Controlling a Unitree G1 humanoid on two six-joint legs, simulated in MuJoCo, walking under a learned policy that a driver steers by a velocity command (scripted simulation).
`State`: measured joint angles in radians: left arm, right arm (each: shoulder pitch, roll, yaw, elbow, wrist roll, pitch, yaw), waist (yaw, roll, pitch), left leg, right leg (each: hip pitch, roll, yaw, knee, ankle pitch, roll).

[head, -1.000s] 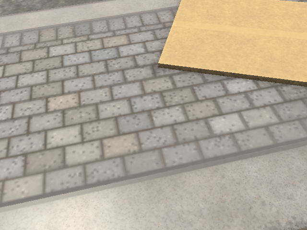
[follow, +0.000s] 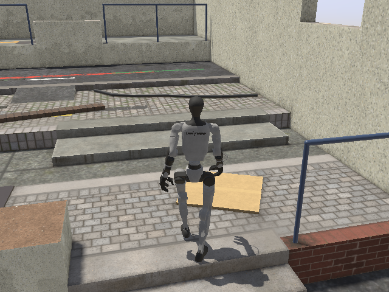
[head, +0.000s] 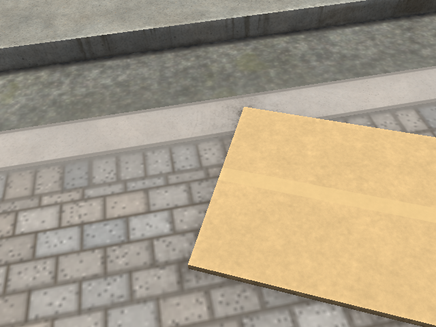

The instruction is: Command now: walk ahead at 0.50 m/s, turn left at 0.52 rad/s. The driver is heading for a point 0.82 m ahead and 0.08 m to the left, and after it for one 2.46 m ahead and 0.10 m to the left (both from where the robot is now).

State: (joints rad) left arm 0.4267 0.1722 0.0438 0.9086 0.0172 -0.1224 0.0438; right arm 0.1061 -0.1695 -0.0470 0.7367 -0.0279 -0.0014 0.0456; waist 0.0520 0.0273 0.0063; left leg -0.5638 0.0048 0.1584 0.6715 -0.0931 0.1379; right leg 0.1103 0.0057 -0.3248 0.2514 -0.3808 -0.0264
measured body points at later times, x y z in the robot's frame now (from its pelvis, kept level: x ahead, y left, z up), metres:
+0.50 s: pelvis +0.16 +0.00 +0.01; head +0.19 +0.03 +0.46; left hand +0.25 +0.29 -0.11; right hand +0.32 -0.25 -0.10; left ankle +0.12 +0.05 -0.73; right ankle +0.29 -0.11 -0.67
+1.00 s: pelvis +0.33 -0.01 +0.01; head +0.36 -0.02 +0.46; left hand +0.27 +0.26 -0.10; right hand +0.55 -0.22 -0.09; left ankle +0.42 +0.16 -0.68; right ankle +0.26 -0.10 -0.73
